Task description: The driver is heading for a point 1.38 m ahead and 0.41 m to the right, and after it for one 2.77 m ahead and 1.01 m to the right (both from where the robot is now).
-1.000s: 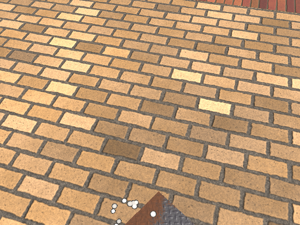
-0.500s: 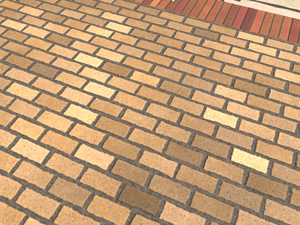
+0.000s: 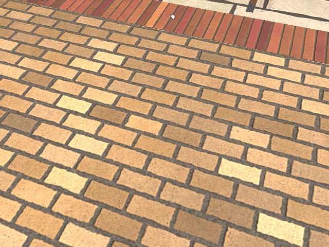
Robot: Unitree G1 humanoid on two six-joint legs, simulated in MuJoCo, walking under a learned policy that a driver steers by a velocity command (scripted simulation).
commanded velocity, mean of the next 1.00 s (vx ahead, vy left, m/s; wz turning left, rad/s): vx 0.50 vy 0.00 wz -0.48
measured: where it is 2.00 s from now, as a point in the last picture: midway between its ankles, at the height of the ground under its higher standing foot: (244, 134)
